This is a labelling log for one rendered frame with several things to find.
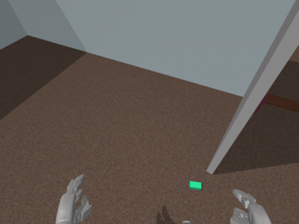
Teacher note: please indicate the left robot hand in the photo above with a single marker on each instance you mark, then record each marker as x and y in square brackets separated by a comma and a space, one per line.
[68, 202]

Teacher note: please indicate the right robot hand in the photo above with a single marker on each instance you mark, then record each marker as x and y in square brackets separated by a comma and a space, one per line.
[256, 213]

